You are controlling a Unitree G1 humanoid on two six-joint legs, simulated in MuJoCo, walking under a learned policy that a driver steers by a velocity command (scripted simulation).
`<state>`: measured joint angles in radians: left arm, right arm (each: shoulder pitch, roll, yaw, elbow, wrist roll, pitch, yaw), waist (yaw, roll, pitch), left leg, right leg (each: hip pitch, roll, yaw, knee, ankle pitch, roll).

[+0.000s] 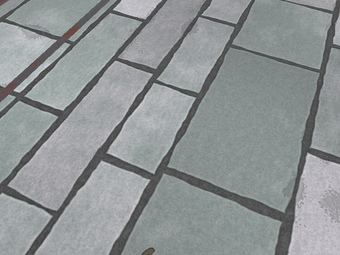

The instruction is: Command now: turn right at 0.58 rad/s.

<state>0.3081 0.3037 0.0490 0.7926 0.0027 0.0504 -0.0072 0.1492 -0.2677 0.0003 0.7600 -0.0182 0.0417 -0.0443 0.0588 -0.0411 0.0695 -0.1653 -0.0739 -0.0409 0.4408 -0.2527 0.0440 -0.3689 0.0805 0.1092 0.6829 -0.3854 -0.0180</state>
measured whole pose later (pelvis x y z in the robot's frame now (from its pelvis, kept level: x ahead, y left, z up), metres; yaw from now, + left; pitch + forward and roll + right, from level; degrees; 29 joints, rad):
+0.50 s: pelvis +0.13 -0.12 -0.03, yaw -24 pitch +2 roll +1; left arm -0.02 0.34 0.06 0.59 0.03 0.05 -0.11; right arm 0.47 -0.34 -0.06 0.90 -0.05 -0.07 -0.01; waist -0.10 0.03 0.02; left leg 0.22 0.13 0.35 0.27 -0.47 -0.13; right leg -0.64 -0.07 -0.10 0.83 -0.33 -0.13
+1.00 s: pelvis +0.48 -0.36 -0.03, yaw -14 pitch -1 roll -1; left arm 0.45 0.22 0.02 0.93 0.03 -0.06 0.05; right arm 0.15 -0.27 -0.02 0.80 0.00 -0.01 0.06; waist -0.03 0.04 0.04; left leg -0.52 -0.07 0.21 0.69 -0.01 0.21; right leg 0.21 0.09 -0.32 0.55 -0.30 0.01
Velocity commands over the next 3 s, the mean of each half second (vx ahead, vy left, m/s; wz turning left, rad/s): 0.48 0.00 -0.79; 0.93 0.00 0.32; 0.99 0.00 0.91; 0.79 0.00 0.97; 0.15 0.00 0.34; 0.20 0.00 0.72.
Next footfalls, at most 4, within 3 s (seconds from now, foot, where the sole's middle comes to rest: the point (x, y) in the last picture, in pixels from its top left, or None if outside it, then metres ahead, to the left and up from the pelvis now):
0.52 right None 0.24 -0.29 -0.77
1.00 left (280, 218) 0.63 -0.40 -0.77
1.38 right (318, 146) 1.01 -0.64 -0.77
1.84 left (243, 94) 1.33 -0.31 -0.77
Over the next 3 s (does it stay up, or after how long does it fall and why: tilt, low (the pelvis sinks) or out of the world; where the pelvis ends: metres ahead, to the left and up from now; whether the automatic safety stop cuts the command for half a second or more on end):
stays up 1.44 -0.30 0.00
